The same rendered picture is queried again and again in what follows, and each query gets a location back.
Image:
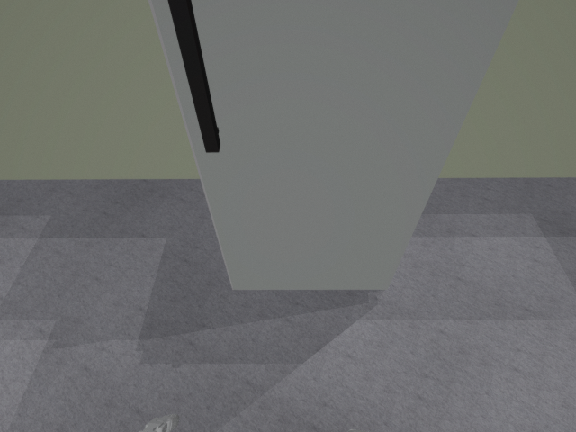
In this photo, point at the fridge door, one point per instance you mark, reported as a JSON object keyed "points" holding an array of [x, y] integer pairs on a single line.
{"points": [[335, 120]]}

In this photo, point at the handle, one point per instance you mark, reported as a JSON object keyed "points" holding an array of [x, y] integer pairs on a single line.
{"points": [[188, 39]]}

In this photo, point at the left robot hand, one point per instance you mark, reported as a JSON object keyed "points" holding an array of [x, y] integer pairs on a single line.
{"points": [[164, 424]]}

